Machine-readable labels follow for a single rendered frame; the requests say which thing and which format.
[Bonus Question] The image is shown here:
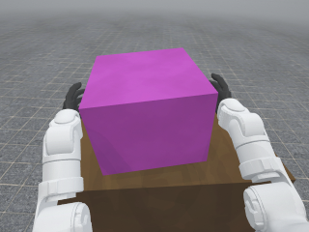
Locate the carton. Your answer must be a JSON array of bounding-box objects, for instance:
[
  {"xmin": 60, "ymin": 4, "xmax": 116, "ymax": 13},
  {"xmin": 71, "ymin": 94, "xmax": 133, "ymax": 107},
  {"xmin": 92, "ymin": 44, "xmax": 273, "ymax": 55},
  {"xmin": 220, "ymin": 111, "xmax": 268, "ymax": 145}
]
[{"xmin": 78, "ymin": 47, "xmax": 218, "ymax": 176}]

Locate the left robot hand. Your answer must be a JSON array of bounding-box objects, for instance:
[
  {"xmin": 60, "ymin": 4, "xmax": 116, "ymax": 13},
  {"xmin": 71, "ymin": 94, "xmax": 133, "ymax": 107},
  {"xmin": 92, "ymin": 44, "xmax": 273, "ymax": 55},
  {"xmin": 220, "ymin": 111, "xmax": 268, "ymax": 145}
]
[{"xmin": 62, "ymin": 82, "xmax": 85, "ymax": 119}]

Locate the robot right upper arm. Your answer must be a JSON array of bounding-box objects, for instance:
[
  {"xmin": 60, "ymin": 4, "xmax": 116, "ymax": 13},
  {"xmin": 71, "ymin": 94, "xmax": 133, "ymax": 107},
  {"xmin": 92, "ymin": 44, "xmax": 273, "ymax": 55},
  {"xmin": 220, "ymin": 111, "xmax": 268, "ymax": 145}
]
[{"xmin": 243, "ymin": 182, "xmax": 309, "ymax": 232}]

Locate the right robot hand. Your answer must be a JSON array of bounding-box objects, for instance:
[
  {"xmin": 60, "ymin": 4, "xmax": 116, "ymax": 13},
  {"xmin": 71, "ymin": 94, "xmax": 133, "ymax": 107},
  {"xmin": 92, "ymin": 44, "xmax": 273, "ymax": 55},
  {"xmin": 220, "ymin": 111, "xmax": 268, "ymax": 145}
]
[{"xmin": 209, "ymin": 73, "xmax": 232, "ymax": 114}]

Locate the robot left forearm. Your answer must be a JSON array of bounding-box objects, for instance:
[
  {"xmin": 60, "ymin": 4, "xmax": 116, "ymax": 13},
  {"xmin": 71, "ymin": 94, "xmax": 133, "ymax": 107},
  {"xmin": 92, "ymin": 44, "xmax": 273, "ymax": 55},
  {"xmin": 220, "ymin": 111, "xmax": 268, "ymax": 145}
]
[{"xmin": 32, "ymin": 109, "xmax": 84, "ymax": 232}]

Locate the pedestal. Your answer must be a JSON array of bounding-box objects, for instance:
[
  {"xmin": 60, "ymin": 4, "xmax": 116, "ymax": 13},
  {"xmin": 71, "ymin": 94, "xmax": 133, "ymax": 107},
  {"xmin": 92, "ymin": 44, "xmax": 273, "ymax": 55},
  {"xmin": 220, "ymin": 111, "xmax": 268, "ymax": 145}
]
[{"xmin": 57, "ymin": 97, "xmax": 295, "ymax": 232}]

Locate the robot left upper arm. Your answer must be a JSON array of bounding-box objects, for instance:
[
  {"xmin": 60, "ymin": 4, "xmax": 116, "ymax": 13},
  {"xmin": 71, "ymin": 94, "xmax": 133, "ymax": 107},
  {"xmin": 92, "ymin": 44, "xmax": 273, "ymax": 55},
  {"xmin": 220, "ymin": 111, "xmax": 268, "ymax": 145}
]
[{"xmin": 34, "ymin": 202, "xmax": 93, "ymax": 232}]

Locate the robot right forearm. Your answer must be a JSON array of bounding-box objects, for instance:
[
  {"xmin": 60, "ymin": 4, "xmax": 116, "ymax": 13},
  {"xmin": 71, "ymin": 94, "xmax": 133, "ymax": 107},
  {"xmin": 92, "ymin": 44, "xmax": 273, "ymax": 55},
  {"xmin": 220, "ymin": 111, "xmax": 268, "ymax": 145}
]
[{"xmin": 217, "ymin": 98, "xmax": 307, "ymax": 219}]

